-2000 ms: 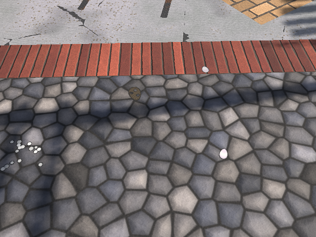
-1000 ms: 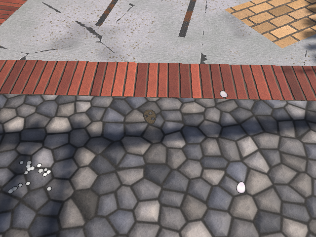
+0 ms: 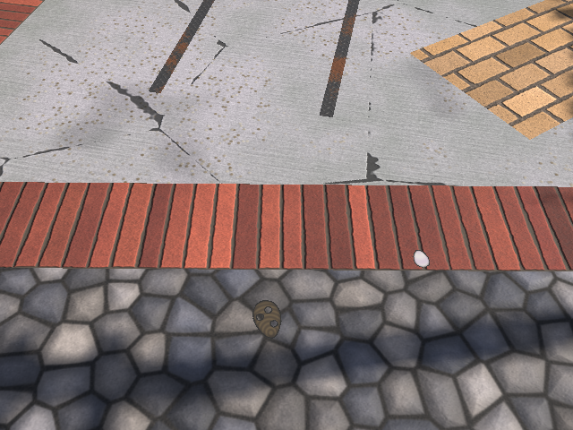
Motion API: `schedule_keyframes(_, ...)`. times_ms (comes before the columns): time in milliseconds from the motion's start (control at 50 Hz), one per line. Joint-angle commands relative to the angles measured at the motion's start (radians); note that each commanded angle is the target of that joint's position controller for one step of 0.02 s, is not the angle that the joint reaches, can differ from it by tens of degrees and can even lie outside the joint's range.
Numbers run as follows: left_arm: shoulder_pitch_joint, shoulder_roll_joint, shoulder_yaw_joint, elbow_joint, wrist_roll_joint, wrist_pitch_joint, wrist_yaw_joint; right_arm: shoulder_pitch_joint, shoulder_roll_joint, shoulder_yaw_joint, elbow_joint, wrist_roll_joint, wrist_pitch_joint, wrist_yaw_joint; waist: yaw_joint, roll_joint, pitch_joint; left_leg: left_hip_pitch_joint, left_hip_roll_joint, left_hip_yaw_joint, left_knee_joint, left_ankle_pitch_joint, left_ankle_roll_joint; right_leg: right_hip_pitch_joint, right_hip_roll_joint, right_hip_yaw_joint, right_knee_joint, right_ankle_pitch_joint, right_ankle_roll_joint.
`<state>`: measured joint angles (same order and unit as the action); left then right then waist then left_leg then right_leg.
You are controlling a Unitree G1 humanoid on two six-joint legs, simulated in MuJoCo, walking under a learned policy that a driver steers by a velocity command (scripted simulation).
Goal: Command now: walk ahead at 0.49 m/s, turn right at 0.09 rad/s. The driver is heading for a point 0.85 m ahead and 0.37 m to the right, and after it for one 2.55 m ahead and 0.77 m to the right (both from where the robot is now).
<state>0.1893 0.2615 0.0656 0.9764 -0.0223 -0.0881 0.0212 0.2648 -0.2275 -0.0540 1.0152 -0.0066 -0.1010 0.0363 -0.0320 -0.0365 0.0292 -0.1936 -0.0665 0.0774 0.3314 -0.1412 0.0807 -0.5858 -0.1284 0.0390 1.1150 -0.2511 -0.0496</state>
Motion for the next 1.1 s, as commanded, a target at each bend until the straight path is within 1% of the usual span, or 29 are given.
schedule_keyframes(20, 0.039, 0.047, 0.015, -0.036, 0.008, 0.014, 0.002, -0.034, -0.140, -0.022, -0.052, -0.005, -0.020, -0.025, 0.047, 0.088, 0.017, -0.022, 0.289, -0.223, -0.246, 0.044, 0.161, -0.084, -0.050, 0.030, -0.116, 0.136, 0.025)
schedule_keyframes(140, -0.149, 0.023, 0.003, -0.099, 0.001, 0.006, -0.029, 0.055, -0.156, -0.022, -0.029, 0.002, -0.016, -0.051, -0.013, 0.078, 0.045, 0.073, 0.271, -0.053, -0.263, 0.114, 0.103, -0.087, 0.010, -0.014, -0.420, 0.385, 0.020)
schedule_keyframes(240, -0.256, 0.021, -0.008, -0.168, -0.001, 0.005, -0.064, 0.115, -0.166, -0.031, -0.007, 0.010, 0.013, -0.055, -0.040, 0.067, 0.076, 0.283, 0.334, 0.014, -0.178, 0.230, 0.080, -0.149, 0.038, -0.044, -0.521, 0.281, -0.017)
schedule_keyframes(300, -0.186, 0.070, 0.013, -0.188, 0.000, 0.006, -0.082, 0.073, -0.209, -0.044, -0.034, 0.014, 0.036, -0.065, 0.024, 0.121, 0.001, 0.331, 0.344, 0.064, 0.023, 0.703, 0.047, 0.011, 0.117, -0.133, -0.521, 0.120, -0.066)
schedule_keyframes(320, -0.060, 0.108, 0.036, -0.163, -0.001, 0.008, -0.083, 0.053, -0.214, -0.044, -0.047, 0.012, 0.047, -0.070, 0.095, 0.126, -0.071, 0.302, 0.323, 0.095, 0.198, 0.835, 0.024, 0.179, 0.164, -0.160, -0.544, 0.120, -0.091)
schedule_keyframes(340, 0.111, 0.179, 0.073, -0.122, -0.003, 0.012, -0.074, 0.051, -0.204, -0.037, -0.066, 0.008, 0.050, -0.075, 0.170, 0.094, -0.166, 0.157, 0.280, 0.114, 0.443, 0.758, -0.013, 0.449, 0.166, -0.097, -0.573, 0.148, -0.134)
schedule_keyframes(360, 0.243, 0.297, 0.106, -0.110, 0.000, 0.020, -0.054, 0.120, -0.116, -0.006, -0.109, -0.015, 0.029, -0.063, 0.153, -0.116, -0.307, -0.238, 0.162, 0.115, 0.839, 0.265, -0.080, 0.842, -0.089, 0.349, -0.590, 0.088, -0.286)
schedule_keyframes(380, 0.240, 0.281, 0.090, -0.121, -0.002, 0.016, -0.055, 0.110, -0.068, 0.016, -0.131, -0.003, -0.017, -0.044, 0.119, -0.187, -0.413, -0.506, -0.009, -0.079, 1.067, -0.419, -0.099, 1.016, -0.235, 0.817, -0.800, -0.026, -0.404)
schedule_keyframes(400, 0.226, 0.204, 0.068, -0.121, 0.008, 0.012, -0.052, -0.001, -0.152, -0.007, -0.158, 0.038, -0.053, -0.030, 0.154, -0.123, -0.331, -0.623, 0.064, -0.185, 1.107, -0.371, -0.062, 0.982, -0.194, 0.700, -0.825, -0.032, -0.334)
schedule_keyframes(420, 0.165, 0.155, 0.056, -0.136, 0.009, 0.007, -0.048, -0.060, -0.164, -0.008, -0.176, 0.052, -0.070, -0.027, 0.137, -0.064, -0.222, -0.639, 0.114, -0.170, 1.051, -0.282, -0.039, 0.850, -0.152, 0.541, -0.823, 0.035, -0.290)
schedule_keyframes(440, 0.086, 0.123, 0.045, -0.158, 0.010, 0.005, -0.050, -0.076, -0.161, -0.014, -0.171, 0.035, -0.072, -0.034, 0.089, 0.028, -0.146, -0.581, 0.155, -0.162, 0.951, -0.219, -0.041, 0.679, -0.111, 0.427, -0.839, 0.131, -0.262)
schedule_keyframes(460, 0.032, 0.093, 0.035, -0.177, 0.016, 0.003, -0.049, -0.075, -0.172, -0.026, -0.168, 0.016, -0.060, -0.042, 0.050, 0.038, -0.106, -0.498, 0.184, -0.161, 0.867, -0.183, -0.049, 0.549, -0.077, 0.350, -0.863, 0.211, -0.244)
schedule_keyframes(520, 0.022, 0.122, 0.038, -0.195, 0.014, 0.003, -0.034, -0.063, -0.136, -0.029, -0.187, -0.003, -0.022, -0.048, 0.006, 0.013, -0.069, -0.409, 0.190, -0.142, 0.728, -0.137, -0.095, 0.384, -0.036, 0.272, -0.912, 0.312, -0.252)
schedule_keyframes(560, 0.059, 0.157, 0.048, -0.194, 0.010, 0.002, -0.019, -0.137, -0.124, -0.026, -0.219, -0.009, -0.012, -0.054, 0.020, 0.007, -0.038, -0.426, 0.171, -0.124, 0.583, -0.029, -0.125, 0.342, -0.012, 0.229, -0.925, 0.337, -0.242)
schedule_keyframes(640, 0.122, 0.160, 0.051, -0.186, 0.003, 0.013, -0.006, -0.288, -0.092, -0.013, -0.268, 0.001, -0.018, -0.044, 0.081, -0.036, -0.016, -0.341, 0.102, -0.109, 0.268, 0.229, -0.131, 0.301, 0.049, 0.183, -0.905, 0.227, -0.176)
schedule_keyframes(740, 0.175, 0.148, 0.051, -0.172, -0.006, 0.026, 0.001, -0.345, -0.143, -0.024, -0.309, 0.016, -0.034, -0.025, 0.091, -0.058, -0.025, -0.303, 0.082, -0.156, 0.141, 0.201, -0.106, 0.433, -0.008, 0.306, -0.797, 0.160, -0.148)
schedule_keyframes(800, 0.149, 0.137, 0.049, -0.195, 0.003, 0.038, 0.006, -0.210, -0.185, -0.043, -0.281, 0.014, -0.052, -0.023, 0.013, -0.085, -0.075, -0.123, 0.072, -0.132, 0.089, 0.098, -0.056, 0.463, 0.010, 0.346, -0.653, 0.263, -0.115)
schedule_keyframes(820, 0.134, 0.094, 0.032, -0.215, 0.010, 0.036, 0.001, -0.080, -0.225, -0.058, -0.261, -0.003, -0.058, -0.028, -0.050, -0.050, -0.187, 0.102, 0.158, -0.196, 0.118, 0.091, -0.006, 0.391, 0.067, 0.298, -0.461, 0.256, -0.085)
schedule_keyframes(840, 0.224, 0.035, 0.015, -0.239, 0.005, 0.029, 0.000, 0.068, -0.308, -0.080, -0.247, -0.020, -0.053, -0.036, -0.055, 0.147, -0.353, 0.478, 0.381, -0.504, 0.113, -0.003, 0.111, 0.111, 0.192, 0.170, -0.124, 0.019, -0.014)
schedule_keyframes(860, 0.297, 0.048, 0.005, -0.253, -0.014, 0.021, -0.002, 0.110, -0.296, -0.080, -0.219, 0.001, -0.038, -0.027, -0.028, 0.400, -0.418, 0.605, 0.513, -0.866, 0.008, -0.228, 0.200, -0.131, 0.205, 0.126, 0.103, -0.355, 0.011)
schedule_keyframes(880, 0.247, 0.149, 0.028, -0.240, -0.021, 0.023, -0.002, 0.054, -0.200, -0.055, -0.248, 0.013, -0.032, -0.027, -0.044, 0.250, -0.281, 0.498, 0.481, -0.790, -0.022, -0.358, 0.159, -0.213, 0.138, 0.155, 0.199, -0.295, 0.015)
schedule_keyframes(900, 0.155, 0.173, 0.036, -0.257, -0.014, 0.030, -0.001, 0.002, -0.161, -0.043, -0.260, 0.010, -0.022, -0.030, -0.050, 0.152, -0.168, 0.358, 0.437, -0.625, -0.033, -0.310, 0.115, -0.217, 0.100, 0.115, 0.207, -0.208, 0.019)
schedule_keyframes(920, 0.110, 0.159, 0.037, -0.271, -0.004, 0.033, -0.001, -0.049, -0.145, -0.036, -0.259, 0.001, -0.016, -0.030, -0.028, 0.107, -0.086, 0.219, 0.393, -0.507, -0.063, -0.194, 0.100, -0.185, 0.068, 0.096, 0.164, -0.143, 0.023)
schedule_keyframes(940, 0.097, 0.144, 0.041, -0.278, 0.001, 0.038, -0.004, -0.076, -0.123, -0.029, -0.256, -0.006, -0.015, -0.030, -0.005, 0.121, -0.048, 0.137, 0.357, -0.422, -0.090, -0.112, 0.089, -0.151, 0.037, 0.098, 0.115, -0.102, 0.021)
schedule_keyframes(960, 0.173, -0.028, -0.030, -0.211, 0.171, -0.001, -0.062, -0.018, 0.006, 0.025, -0.267, -0.047, -0.038, -0.057, -0.006, 0.176, -0.047, 0.106, 0.329, -0.372, -0.148, -0.125, 0.133, -0.135, 0.041, 0.090, 0.131, -0.048, 0.011)
schedule_keyframes(980, 0.169, -0.033, -0.023, -0.201, 0.162, -0.010, -0.087, -0.011, 0.004, 0.023, -0.261, -0.050, -0.042, -0.062, -0.006, 0.147, -0.021, 0.097, 0.330, -0.342, -0.174, -0.101, 0.142, -0.150, 0.045, 0.090, 0.094, -0.042, 0.011)
schedule_keyframes(1020, 0.105, 0.025, -0.010, -0.202, 0.105, -0.020, -0.109, -0.020, -0.054, 0.009, -0.264, -0.047, -0.046, -0.056, -0.003, 0.109, -0.023, 0.099, 0.322, -0.243, -0.212, -0.054, 0.143, -0.173, 0.033, 0.071, 0.004, 0.024, 0.014)
schedule_keyframes(1040, 0.071, 0.040, -0.009, -0.209, 0.099, -0.020, -0.115, -0.003, -0.079, 0.005, -0.258, -0.052, -0.047, -0.052, -0.005, 0.103, -0.026, 0.106, 0.331, -0.200, -0.229, 0.006, 0.151, -0.184, 0.026, 0.067, -0.039, 0.089, 0.018)
schedule_keyframes(1100, 0.004, 0.019, -0.031, -0.213, 0.092, -0.013, -0.124, 0.063, -0.095, 0.003, -0.232, -0.076, -0.044, -0.037, -0.014, 0.086, -0.018, 0.158, 0.341, -0.067, -0.240, 0.207, 0.167, -0.223, 0.009, 0.040, -0.159, 0.236, 0.028)
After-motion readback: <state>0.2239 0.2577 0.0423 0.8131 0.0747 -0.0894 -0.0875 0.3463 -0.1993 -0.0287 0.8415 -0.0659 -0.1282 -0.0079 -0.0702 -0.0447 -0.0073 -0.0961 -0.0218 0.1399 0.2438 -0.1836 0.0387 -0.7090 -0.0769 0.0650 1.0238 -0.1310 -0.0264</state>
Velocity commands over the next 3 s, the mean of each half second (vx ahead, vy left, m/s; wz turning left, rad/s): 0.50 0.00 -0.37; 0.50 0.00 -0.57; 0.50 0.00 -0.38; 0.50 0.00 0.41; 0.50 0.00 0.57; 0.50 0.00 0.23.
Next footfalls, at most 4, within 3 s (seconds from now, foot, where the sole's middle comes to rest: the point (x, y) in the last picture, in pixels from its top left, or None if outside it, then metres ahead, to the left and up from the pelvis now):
0.34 right None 0.37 -0.17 -0.78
0.82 left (306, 346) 0.71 -0.05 -0.78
1.36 right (449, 308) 0.81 -0.44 -0.78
1.92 left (407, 209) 1.17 -0.39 -0.78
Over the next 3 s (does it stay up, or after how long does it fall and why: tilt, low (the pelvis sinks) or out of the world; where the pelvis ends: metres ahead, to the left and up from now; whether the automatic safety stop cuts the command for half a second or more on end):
stays up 1.60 -0.54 -0.12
